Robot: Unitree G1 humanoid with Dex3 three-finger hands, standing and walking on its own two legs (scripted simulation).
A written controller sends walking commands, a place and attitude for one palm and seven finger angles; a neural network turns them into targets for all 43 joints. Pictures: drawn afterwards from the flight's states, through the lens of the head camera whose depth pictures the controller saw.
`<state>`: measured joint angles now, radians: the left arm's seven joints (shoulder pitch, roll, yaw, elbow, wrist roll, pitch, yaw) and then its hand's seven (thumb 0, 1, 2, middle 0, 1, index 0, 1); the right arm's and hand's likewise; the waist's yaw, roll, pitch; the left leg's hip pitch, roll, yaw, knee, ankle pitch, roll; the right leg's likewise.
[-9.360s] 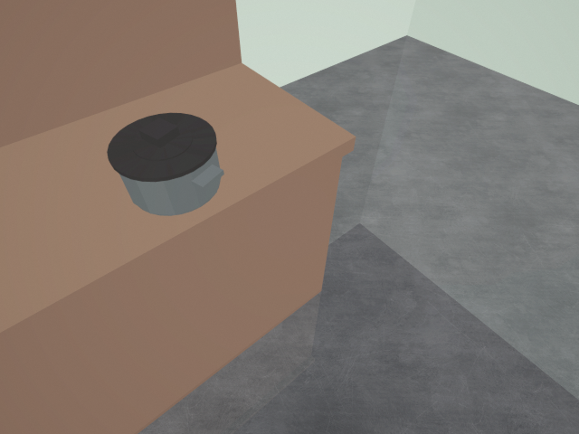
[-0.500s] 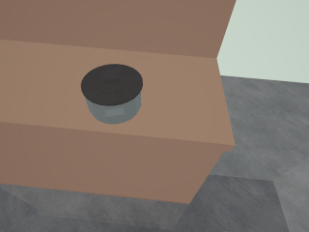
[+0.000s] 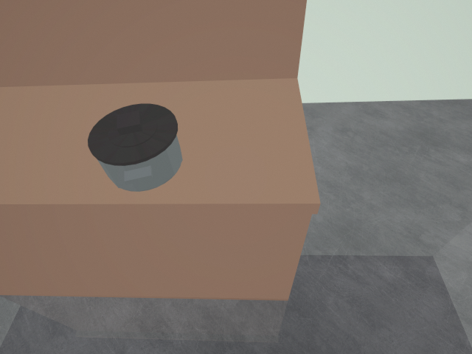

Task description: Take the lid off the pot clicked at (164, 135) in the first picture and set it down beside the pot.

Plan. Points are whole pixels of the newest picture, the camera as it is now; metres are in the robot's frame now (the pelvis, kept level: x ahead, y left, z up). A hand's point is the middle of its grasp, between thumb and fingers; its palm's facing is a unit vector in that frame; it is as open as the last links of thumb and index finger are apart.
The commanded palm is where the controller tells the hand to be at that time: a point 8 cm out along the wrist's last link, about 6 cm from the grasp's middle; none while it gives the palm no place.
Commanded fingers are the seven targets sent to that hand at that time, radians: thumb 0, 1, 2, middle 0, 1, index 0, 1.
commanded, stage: come to a stop and stand still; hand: left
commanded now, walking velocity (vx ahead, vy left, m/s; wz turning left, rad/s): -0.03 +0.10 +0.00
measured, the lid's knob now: (129, 122) +0.52 +0.25 +0.10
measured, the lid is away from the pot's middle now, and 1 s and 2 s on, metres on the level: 0.00 0.00 0.00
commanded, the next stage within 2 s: look again from close up in 0.70 s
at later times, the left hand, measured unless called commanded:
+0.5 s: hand out of the picture +0.01 +0.26 -0.18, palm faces +0.01 -0.97 -0.26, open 7.4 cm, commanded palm none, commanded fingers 0.00 0.90 0.90 -0.20 -0.30 -0.20 -0.30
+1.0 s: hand out of the picture +0.02 +0.23 -0.18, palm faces -0.02 -0.98 -0.22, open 7.4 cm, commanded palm none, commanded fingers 0.00 0.90 0.90 -0.20 -0.30 -0.20 -0.30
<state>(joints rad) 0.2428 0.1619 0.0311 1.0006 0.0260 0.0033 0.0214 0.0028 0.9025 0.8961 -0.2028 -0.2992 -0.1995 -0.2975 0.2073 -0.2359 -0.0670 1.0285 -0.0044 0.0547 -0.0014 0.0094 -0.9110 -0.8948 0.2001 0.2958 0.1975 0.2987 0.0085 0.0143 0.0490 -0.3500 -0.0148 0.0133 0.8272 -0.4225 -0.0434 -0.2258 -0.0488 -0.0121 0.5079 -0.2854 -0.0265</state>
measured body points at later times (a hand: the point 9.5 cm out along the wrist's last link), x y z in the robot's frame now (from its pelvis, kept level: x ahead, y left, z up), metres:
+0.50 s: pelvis -0.02 +0.07 -0.01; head -0.01 +0.06 +0.44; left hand +0.01 +0.31 -0.16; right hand +0.04 -0.16 -0.16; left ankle -0.04 +0.15 -0.74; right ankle -0.01 -0.10 -0.74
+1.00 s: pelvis -0.01 +0.05 -0.01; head +0.02 +0.04 +0.44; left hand +0.03 +0.28 -0.16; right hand +0.00 -0.18 -0.17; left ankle -0.04 +0.15 -0.74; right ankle -0.01 -0.10 -0.74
